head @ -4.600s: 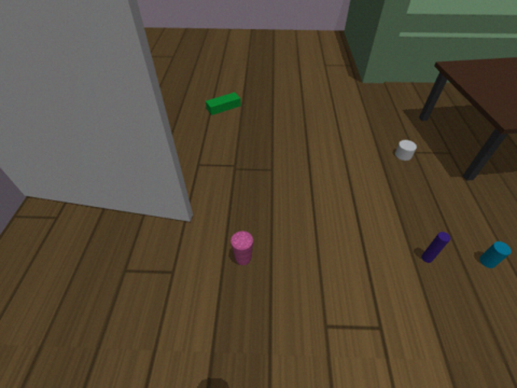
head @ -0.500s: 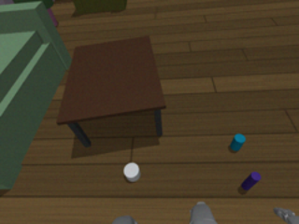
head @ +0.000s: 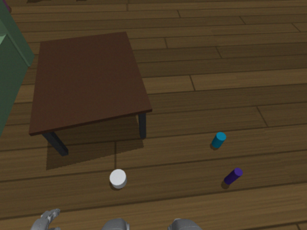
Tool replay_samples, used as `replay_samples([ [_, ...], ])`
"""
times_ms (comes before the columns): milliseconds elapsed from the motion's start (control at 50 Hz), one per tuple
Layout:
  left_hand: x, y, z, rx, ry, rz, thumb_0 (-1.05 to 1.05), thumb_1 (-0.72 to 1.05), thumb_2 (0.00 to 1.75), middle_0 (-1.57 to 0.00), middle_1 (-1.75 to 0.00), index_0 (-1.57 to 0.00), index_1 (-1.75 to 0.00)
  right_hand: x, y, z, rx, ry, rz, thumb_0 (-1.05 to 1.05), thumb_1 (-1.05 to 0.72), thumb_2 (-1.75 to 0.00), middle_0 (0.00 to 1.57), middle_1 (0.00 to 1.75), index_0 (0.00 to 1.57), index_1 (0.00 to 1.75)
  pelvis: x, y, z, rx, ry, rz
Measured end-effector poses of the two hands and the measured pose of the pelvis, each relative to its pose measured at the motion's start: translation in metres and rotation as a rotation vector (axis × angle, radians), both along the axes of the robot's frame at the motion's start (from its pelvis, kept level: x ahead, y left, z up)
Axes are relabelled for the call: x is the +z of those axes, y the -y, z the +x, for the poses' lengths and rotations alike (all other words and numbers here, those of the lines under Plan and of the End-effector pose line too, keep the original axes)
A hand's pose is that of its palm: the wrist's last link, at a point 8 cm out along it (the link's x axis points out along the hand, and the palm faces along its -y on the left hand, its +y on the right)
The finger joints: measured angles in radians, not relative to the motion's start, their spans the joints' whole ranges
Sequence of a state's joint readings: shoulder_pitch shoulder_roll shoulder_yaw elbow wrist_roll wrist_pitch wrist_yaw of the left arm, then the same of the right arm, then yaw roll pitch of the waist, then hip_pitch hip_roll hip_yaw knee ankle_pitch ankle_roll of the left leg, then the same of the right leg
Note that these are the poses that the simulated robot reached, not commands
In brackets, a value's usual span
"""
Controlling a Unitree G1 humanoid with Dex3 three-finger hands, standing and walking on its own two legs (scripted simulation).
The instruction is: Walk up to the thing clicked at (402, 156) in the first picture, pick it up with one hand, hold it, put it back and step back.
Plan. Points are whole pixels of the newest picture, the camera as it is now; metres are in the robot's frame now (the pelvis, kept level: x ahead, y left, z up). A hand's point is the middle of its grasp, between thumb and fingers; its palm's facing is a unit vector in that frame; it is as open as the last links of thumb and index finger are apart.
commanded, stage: walk up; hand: left
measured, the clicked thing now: (118, 178) +0.46 +0.19 -0.71
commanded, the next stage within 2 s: stand in 1.50 s
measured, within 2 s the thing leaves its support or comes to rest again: neither
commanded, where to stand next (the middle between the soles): +0.08 -0.03 m, yaw +2 degrees
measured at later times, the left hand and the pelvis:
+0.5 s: hand out of the picture +0.06 +0.23 -0.14, palm faces -0.01 -0.92 -0.38, open 7.4 cm; pelvis -0.01 -0.03 +0.01, yaw +0 degrees
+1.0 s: hand out of the picture +0.11 +0.23 -0.12, palm faces +0.05 -0.94 -0.33, open 7.4 cm; pelvis +0.00 -0.03 +0.03, yaw +2 degrees
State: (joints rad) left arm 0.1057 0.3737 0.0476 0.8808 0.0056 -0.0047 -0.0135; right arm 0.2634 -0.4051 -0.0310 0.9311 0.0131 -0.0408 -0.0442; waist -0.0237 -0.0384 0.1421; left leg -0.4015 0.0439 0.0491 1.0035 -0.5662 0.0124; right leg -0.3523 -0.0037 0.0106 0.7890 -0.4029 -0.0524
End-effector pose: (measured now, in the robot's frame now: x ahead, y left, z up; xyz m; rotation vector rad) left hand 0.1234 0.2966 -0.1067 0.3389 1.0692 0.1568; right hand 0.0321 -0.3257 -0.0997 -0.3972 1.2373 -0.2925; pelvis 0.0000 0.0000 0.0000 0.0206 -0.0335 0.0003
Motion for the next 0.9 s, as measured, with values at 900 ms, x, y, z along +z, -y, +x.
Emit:
replay_samples([
  [900, 0.024, 0.027, -0.027, 0.103, -0.043, -0.026, 0.0, 0.9, 0.9, -0.21, -0.3, -0.2, -0.3, 0.011, -0.004, 0.054, 0.089, 0.059, 0.119, 0.0, -0.91, -0.9, 0.2, 0.3, 0.21, 0.3, 0.028, 0.028, -0.006, 0.025, 0.012, -0.026],
])
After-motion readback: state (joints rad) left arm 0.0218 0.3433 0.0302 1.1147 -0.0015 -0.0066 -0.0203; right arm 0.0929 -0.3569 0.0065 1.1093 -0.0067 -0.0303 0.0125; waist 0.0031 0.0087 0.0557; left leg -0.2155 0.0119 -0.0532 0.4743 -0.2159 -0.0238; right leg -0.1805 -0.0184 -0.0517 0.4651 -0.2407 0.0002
